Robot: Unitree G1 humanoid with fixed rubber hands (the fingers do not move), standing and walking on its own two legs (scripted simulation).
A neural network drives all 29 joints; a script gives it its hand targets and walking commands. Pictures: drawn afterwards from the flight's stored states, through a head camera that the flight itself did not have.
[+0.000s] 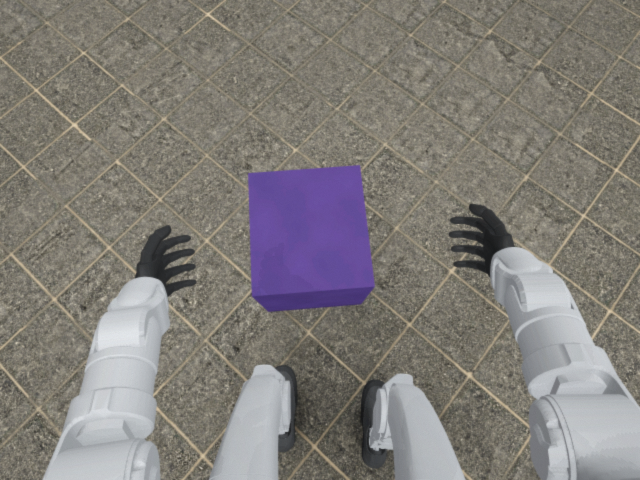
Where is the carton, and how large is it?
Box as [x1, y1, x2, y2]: [248, 165, 374, 311]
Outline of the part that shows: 359,165 248,173 252,296 268,311 359,304 374,286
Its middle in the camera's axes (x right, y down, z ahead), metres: -0.03 +0.01 +0.98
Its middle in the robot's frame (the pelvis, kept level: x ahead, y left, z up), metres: +0.54 +0.06 -0.55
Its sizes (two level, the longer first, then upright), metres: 0.285 0.259 0.280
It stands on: the floor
